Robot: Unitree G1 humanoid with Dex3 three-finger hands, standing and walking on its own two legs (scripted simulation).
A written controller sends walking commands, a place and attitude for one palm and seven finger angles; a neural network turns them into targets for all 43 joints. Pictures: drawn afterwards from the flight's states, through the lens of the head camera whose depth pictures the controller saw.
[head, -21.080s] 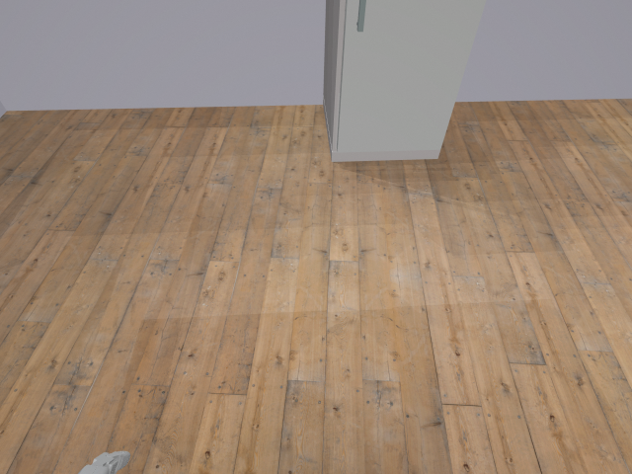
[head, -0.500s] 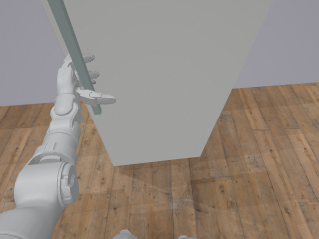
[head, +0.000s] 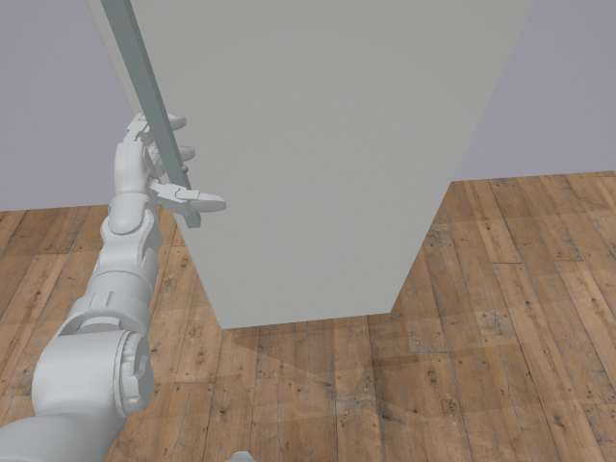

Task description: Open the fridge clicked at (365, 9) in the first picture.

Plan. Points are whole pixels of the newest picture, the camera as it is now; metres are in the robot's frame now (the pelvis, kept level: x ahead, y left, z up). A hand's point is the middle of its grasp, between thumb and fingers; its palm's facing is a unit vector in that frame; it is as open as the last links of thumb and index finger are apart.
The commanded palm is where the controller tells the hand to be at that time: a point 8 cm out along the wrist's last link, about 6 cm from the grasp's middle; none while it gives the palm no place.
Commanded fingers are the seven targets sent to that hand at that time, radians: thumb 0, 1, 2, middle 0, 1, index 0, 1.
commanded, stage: grip the handle and tug to test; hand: left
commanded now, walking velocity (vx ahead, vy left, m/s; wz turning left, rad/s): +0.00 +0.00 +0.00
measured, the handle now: (165, 125) +0.53 +0.18 +0.15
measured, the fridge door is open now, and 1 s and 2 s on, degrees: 0 0 16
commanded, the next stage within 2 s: pull the door a little, standing still in 1.36 s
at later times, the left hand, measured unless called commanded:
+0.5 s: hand (182, 169) +0.48 +0.15 +0.12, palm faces +0.10 -1.00 +0.01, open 7.6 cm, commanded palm +0.44 +0.20 +0.11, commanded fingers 0.00 0.85 0.88 -0.44 -1.39 -0.44 -1.39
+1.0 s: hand (185, 168) +0.48 +0.15 +0.12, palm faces +0.10 -0.99 +0.01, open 5.7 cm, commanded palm +0.43 +0.19 +0.11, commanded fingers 0.00 0.90 0.90 -0.45 -1.40 -0.45 -1.40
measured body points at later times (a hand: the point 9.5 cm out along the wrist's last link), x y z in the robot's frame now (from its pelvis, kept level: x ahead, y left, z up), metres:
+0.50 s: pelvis +0.00 +0.00 +0.00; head +0.05 +0.01 +0.45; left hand +0.46 +0.20 +0.12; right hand +0.04 -0.26 -0.12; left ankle +0.04 +0.11 -0.70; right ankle -0.02 -0.09 -0.70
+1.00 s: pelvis +0.00 +0.00 +0.00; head +0.05 +0.00 +0.45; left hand +0.46 +0.20 +0.12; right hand +0.05 -0.26 -0.12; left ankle +0.04 +0.11 -0.70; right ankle -0.02 -0.09 -0.70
